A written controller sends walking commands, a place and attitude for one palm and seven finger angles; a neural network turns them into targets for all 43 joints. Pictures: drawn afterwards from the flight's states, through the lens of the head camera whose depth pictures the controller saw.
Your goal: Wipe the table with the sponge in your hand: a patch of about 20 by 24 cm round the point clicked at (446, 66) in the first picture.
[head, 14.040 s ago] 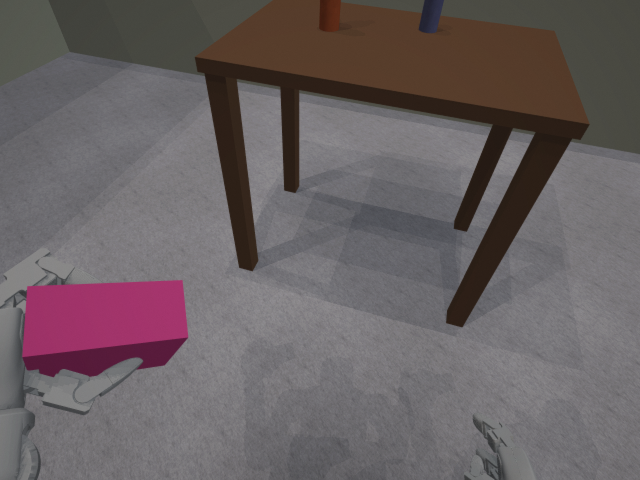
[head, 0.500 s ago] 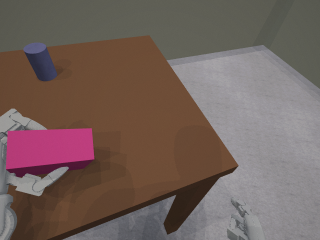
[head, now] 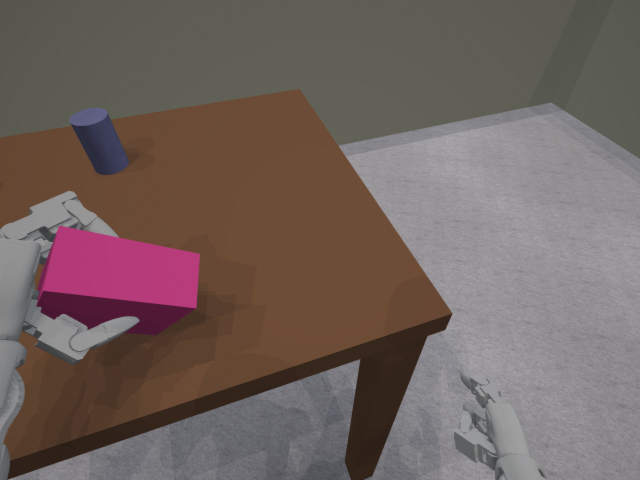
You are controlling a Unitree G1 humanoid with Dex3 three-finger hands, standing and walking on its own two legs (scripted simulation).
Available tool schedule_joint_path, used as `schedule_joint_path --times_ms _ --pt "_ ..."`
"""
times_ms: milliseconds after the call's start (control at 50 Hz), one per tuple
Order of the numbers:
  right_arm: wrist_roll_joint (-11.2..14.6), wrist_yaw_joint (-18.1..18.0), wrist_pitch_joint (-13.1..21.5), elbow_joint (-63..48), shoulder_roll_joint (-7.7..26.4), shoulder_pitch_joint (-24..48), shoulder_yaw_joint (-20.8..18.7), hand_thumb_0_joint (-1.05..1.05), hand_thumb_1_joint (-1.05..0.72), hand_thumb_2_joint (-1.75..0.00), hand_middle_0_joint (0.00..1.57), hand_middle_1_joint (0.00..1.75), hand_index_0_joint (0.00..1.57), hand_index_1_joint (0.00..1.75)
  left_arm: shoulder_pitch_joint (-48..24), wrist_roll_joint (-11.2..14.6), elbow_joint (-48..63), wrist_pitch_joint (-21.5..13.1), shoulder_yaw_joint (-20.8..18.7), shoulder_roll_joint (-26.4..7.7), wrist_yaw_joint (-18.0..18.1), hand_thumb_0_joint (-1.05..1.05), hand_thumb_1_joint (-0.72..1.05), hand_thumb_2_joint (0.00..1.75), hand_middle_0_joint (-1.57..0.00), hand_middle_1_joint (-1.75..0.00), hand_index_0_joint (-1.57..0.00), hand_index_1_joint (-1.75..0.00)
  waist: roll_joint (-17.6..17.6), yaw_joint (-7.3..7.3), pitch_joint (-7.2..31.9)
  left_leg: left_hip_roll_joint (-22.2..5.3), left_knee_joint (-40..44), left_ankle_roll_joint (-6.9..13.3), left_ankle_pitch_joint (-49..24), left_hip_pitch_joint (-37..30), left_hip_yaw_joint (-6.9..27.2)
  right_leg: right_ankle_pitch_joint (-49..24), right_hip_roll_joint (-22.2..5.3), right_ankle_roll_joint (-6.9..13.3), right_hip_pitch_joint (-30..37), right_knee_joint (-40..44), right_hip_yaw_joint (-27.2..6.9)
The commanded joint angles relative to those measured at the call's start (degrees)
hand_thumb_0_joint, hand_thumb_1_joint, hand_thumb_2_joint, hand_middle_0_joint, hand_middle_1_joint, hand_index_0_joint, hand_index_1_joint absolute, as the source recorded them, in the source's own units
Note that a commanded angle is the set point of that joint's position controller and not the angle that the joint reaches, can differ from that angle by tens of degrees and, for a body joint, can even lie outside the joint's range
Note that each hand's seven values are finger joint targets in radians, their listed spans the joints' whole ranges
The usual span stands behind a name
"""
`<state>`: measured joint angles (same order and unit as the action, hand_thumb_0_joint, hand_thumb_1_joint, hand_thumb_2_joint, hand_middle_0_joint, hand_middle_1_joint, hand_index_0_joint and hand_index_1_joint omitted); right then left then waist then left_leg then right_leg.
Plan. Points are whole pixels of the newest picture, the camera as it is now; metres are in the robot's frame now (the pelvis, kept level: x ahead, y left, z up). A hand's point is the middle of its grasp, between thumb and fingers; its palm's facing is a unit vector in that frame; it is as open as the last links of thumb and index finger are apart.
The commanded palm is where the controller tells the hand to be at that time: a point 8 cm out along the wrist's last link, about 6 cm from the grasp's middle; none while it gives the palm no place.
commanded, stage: turn the palm down, sponge in hand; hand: left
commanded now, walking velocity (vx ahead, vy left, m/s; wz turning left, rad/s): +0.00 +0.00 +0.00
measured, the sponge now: (136, 292) +0.24 +0.22 +0.16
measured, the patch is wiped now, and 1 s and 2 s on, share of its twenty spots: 0.00 0.00 0.00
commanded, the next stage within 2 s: move the sponge above the wiping area in 1.86 s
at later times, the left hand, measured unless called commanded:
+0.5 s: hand (88, 253) +0.24 +0.24 +0.22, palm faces +0.34 -0.42 -0.84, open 9.7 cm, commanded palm +0.19 +0.26 +0.25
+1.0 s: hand (31, 235) +0.24 +0.29 +0.24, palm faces +0.30 -0.21 -0.93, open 9.7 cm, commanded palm +0.19 +0.28 +0.29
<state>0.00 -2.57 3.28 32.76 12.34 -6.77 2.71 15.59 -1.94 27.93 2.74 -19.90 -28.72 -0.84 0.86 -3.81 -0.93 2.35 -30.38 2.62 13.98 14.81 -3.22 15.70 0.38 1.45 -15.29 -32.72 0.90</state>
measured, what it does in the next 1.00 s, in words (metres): stands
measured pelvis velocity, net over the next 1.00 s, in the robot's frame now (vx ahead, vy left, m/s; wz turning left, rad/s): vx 0.00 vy -0.01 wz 0.02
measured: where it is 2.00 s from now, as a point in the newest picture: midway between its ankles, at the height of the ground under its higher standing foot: outside the picture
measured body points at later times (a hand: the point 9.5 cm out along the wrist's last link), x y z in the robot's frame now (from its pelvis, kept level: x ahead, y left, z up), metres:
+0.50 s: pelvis +0.01 -0.05 -0.01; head +0.00 -0.10 +0.44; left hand +0.22 +0.26 +0.27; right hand +0.21 -0.29 -0.10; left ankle +0.03 +0.09 -0.73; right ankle +0.02 -0.10 -0.73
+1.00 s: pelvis +0.00 -0.01 +0.00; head -0.01 -0.05 +0.45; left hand +0.22 +0.29 +0.29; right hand +0.26 -0.19 -0.07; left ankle +0.03 +0.09 -0.73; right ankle +0.02 -0.10 -0.73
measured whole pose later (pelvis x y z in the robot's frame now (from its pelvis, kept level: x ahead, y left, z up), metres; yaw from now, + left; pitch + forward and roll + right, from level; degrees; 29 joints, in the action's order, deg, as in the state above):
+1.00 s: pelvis +0.00 -0.01 +0.00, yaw +1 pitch -3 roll +1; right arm 4.7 -6.8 -0.2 33.7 14.6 -2.1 4.8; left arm 1.0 -28.4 26.7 28.1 -11.4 -42.7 -9.3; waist 6.2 -7.0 0.2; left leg 2.4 -30.1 2.1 13.9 13.8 -1.8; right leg 15.9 0.4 1.9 -13.8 -32.1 2.0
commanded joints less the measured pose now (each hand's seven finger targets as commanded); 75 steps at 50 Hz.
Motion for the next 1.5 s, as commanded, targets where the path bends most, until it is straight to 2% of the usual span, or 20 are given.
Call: schedule_joint_path --times_ms 0,40,60,160,200,240,300,340,360,520,540,600,640,700,740,780,860,1120,1360,1480 --pt "1.3 -2.8 2.0 -7.4 8.0 7.0 -3.0 0.00 -0.90 -0.90 0.20 0.30 0.20 0.30 -14.2 -1.2 3.6 0.2 -10.8 -14.9 3.7 0.00 0.10 1.30 -1.20 -1.60 -1.20 -1.60 5.0 -0.14 6.5 -2.5 6.7 -2.2 2.3 -2.4 4.0 -0.9 0.5 0.2 -0.4 5.7 1.9" --pt "2.2 -3.8 2.1 -7.2 8.7 8.5 -2.4 0.00 -0.90 -0.90 0.20 0.30 0.20 0.30 -17.7 -2.9 -0.2 3.9 -11.7 -19.2 2.5 0.00 0.10 1.30 -1.20 -1.60 -1.20 -1.60 6.4 0.09 5.7 -1.9 5.9 -1.6 6.0 -2.2 3.3 3.1 0.0 0.0 -1.6 7.3 -0.1" --pt "2.1 -4.3 2.4 -8.0 8.1 8.2 -2.0 0.00 -0.90 -0.90 0.20 0.30 0.20 0.30 -19.5 -3.2 0.6 4.5 -7.5 -16.2 1.3 0.00 0.10 1.30 -1.20 -1.60 -1.20 -1.60 5.1 0.60 4.6 -1.8 5.6 -1.3 4.8 -1.7 3.2 3.1 -0.7 0.0 -0.6 8.2 -0.4" --pt "2.5 -6.0 4.4 -8.5 7.4 9.3 -2.2 0.00 -0.90 -0.90 0.20 0.30 0.20 0.30 -24.0 -6.0 3.3 4.3 -4.3 -19.1 -3.7 0.00 0.10 1.30 -1.20 -1.60 -1.20 -1.60 2.9 1.01 3.8 -1.5 1.2 -1.4 3.7 -1.6 1.8 12.9 -3.2 -0.6 -1.6 12.4 -6.1" --pt "2.0 -6.4 4.8 -8.0 8.1 7.8 -3.1 0.00 -0.90 -0.90 0.20 0.30 0.20 0.30 -22.4 -6.7 2.2 2.5 -7.2 -22.9 -4.5 0.00 0.10 1.30 -1.20 -1.60 -1.20 -1.60 -0.9 0.53 4.8 -1.7 -0.6 -1.6 1.9 -0.1 2.0 14.9 -4.2 -1.3 -0.1 13.1 -8.6" --pt "2.6 -6.1 5.3 -8.0 7.6 10.4 -3.0 0.00 -0.90 -0.90 0.20 0.30 0.20 0.30 -24.4 -7.6 2.0 1.8 -11.7 -27.5 -3.5 0.00 0.10 1.30 -1.20 -1.60 -1.20 -1.60 3.7 -1.20 5.8 -1.3 -2.4 -2.3 1.0 0.7 1.7 17.2 -5.0 -0.7 0.5 13.3 -11.7" --pt "1.8 -5.4 4.3 -7.9 7.7 6.8 -4.1 0.00 -0.90 -0.90 0.20 0.30 0.20 0.30 -19.0 -7.5 1.0 1.8 -14.0 -28.1 -1.7 0.00 0.10 1.30 -1.20 -1.60 -1.20 -1.60 0.2 -1.98 8.7 -2.2 -4.3 -2.9 -0.9 4.6 3.3 6.4 -8.1 -2.3 5.7 11.0 -14.0" --pt "2.8 -4.6 3.5 -7.9 7.7 8.8 -3.7 0.00 -0.90 -0.90 0.20 0.30 0.20 0.30 -16.8 -8.4 -0.3 4.2 -16.7 -30.7 -0.4 0.00 0.10 1.30 -1.20 -1.60 -1.20 -1.60 4.1 -3.37 8.8 -1.8 -5.0 -3.1 -2.1 5.7 3.3 2.9 -8.6 -1.6 6.3 9.9 -15.9" --pt "2.3 -4.3 2.8 -8.6 7.8 7.2 -3.9 0.00 -0.90 -0.90 0.20 0.30 0.20 0.30 -16.0 -8.0 1.2 5.1 -13.8 -27.4 -0.2 0.00 0.10 1.30 -1.20 -1.60 -1.20 -1.60 2.1 -2.43 8.8 -2.6 -5.7 -3.3 -2.9 6.6 3.9 -3.1 -10.1 -2.5 7.6 8.8 -15.9" --pt "3.6 -4.6 1.2 -10.4 9.4 6.4 -4.2 0.00 -0.90 -0.90 0.20 0.30 0.20 0.30 -10.4 -10.0 6.7 9.4 -14.2 -30.3 -3.6 0.00 0.10 1.30 -1.20 -1.60 -1.20 -1.60 -3.4 -1.90 11.9 -2.8 -5.8 -1.9 -7.9 5.2 3.2 -19.0 -8.4 -4.3 7.1 3.2 -11.3" --pt "4.3 -4.6 1.8 -10.2 9.0 8.8 -3.7 0.00 -0.90 -0.90 0.20 0.30 0.20 0.30 -11.4 -11.0 5.3 9.9 -14.1 -30.3 -3.4 0.00 0.10 1.30 -1.20 -1.60 -1.20 -1.60 -0.5 -2.30 9.9 -2.3 -5.5 -1.7 -8.2 4.1 2.5 -13.9 -6.7 -2.9 4.1 4.1 -10.9" --pt "3.8 -5.3 2.0 -10.3 9.4 5.7 -4.2 0.00 -0.90 -0.90 0.20 0.30 0.20 0.30 -13.3 -12.3 6.9 9.5 -13.1 -30.6 -3.5 0.00 0.10 1.30 -1.20 -1.60 -1.20 -1.60 -2.2 -1.87 11.6 -2.8 -4.4 -1.5 -8.5 3.2 3.1 -13.4 -6.2 -3.1 3.8 3.4 -8.3" --pt "4.5 -5.2 2.7 -10.2 8.7 9.2 -3.4 0.00 -0.90 -0.90 0.20 0.30 0.20 0.30 -16.9 -14.7 7.2 10.6 -13.0 -31.3 -2.2 0.00 0.10 1.30 -1.20 -1.60 -1.20 -1.60 3.8 -2.69 10.6 -2.5 -3.4 -1.7 -7.7 1.2 2.9 -6.7 -4.8 -1.2 1.2 4.2 -8.2" --pt "3.6 -5.4 2.3 -10.2 9.1 7.2 -3.7 0.00 -0.90 -0.90 0.20 0.30 0.20 0.30 -17.9 -17.8 8.1 12.4 -10.8 -30.9 -1.1 0.00 0.10 1.30 -1.20 -1.60 -1.20 -1.60 1.8 -2.81 13.6 -3.0 -1.6 -1.4 -9.4 -0.1 3.6 -9.6 -4.3 -1.1 3.0 3.2 -5.1" --pt "4.5 -5.0 2.2 -10.2 8.5 11.6 -2.3 0.00 -0.90 -0.90 0.20 0.30 0.20 0.30 -20.2 -20.0 7.2 15.8 -10.3 -31.4 -0.9 0.00 0.10 1.30 -1.20 -1.60 -1.20 -1.60 6.1 -3.70 11.9 -2.7 0.1 -1.8 -8.4 -0.8 3.8 -7.0 -3.3 -0.1 2.4 3.6 -5.1" --pt "4.1 -5.1 1.3 -9.6 8.9 9.6 -2.4 0.00 -0.90 -0.90 0.20 0.30 0.20 0.30 -21.7 -21.4 6.3 18.2 -7.2 -30.4 -1.9 0.00 0.10 1.30 -1.20 -1.60 -1.20 -1.60 3.2 -2.71 11.2 -3.2 1.6 -1.7 -8.7 -0.9 4.4 -8.6 -3.3 -0.6 3.2 4.2 -3.2" --pt "4.1 -4.8 0.5 -9.7 8.4 14.0 -1.1 0.00 -0.90 -0.90 0.20 0.30 0.20 0.30 -26.6 -26.0 7.8 22.2 -2.5 -28.8 -4.5 0.00 0.10 1.30 -1.20 -1.60 -1.20 -1.60 5.4 -3.20 11.7 -3.3 3.9 -1.7 -9.4 -2.9 5.1 -8.3 -2.6 0.3 4.5 5.1 -2.4" --pt "3.9 -4.3 -1.5 -7.8 7.5 20.0 0.3 0.00 -0.90 -0.90 0.20 0.30 0.20 0.30 -36.8 -37.7 8.4 27.7 2.6 -30.6 -9.7 0.00 0.10 1.30 -1.20 -1.60 -1.20 -1.60 6.8 -4.36 13.7 -3.7 9.9 -2.3 -9.6 -6.1 8.5 -7.4 -1.3 1.4 6.4 6.3 -2.0" --pt "4.3 -3.6 -2.0 -8.1 7.1 22.9 1.0 0.00 -0.90 -0.90 0.20 0.30 0.20 0.30 -37.8 -41.8 7.2 28.5 6.5 -27.2 -10.3 0.00 0.10 1.30 -1.20 -1.60 -1.20 -1.60 5.3 -4.80 13.3 -3.3 11.0 -2.2 -4.8 -4.8 8.3 -4.6 -1.3 2.0 6.8 6.9 -2.8" --pt "3.9 -3.5 -1.5 -7.6 7.3 22.5 0.7 0.00 -0.90 -0.90 0.20 0.30 0.20 0.30 -37.3 -43.2 6.6 27.1 3.4 -30.2 -8.5 0.00 0.10 1.30 -1.20 -1.60 -1.20 -1.60 3.8 -5.25 14.5 -2.5 9.5 -2.0 -7.0 -5.0 7.6 -4.3 -1.7 2.2 7.7 7.6 -4.9"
